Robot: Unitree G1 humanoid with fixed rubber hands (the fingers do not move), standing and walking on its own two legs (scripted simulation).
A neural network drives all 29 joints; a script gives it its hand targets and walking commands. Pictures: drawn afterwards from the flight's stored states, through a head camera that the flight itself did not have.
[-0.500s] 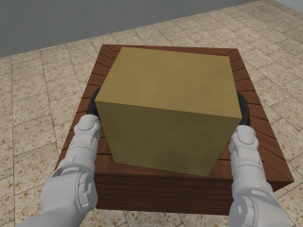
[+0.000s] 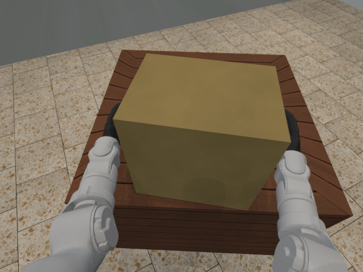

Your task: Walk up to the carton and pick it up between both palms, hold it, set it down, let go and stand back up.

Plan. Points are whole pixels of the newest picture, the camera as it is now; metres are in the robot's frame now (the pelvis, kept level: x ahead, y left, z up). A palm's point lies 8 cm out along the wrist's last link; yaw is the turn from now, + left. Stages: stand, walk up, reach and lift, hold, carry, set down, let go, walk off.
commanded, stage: set down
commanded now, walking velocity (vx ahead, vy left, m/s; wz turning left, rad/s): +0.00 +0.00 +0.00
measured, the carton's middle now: (199, 135) +0.44 -0.01 +0.02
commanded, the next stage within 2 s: none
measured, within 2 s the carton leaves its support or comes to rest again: neither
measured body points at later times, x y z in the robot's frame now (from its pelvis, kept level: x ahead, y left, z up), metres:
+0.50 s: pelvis -0.01 +0.00 -0.01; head +0.09 +0.02 +0.43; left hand +0.43 +0.21 +0.01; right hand +0.42 -0.21 +0.01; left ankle -0.01 +0.11 -0.75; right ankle -0.03 -0.13 -0.75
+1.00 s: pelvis -0.03 +0.00 -0.02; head +0.04 +0.02 +0.42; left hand +0.39 +0.26 +0.01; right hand +0.37 -0.25 +0.01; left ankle -0.01 +0.11 -0.75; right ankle -0.03 -0.13 -0.75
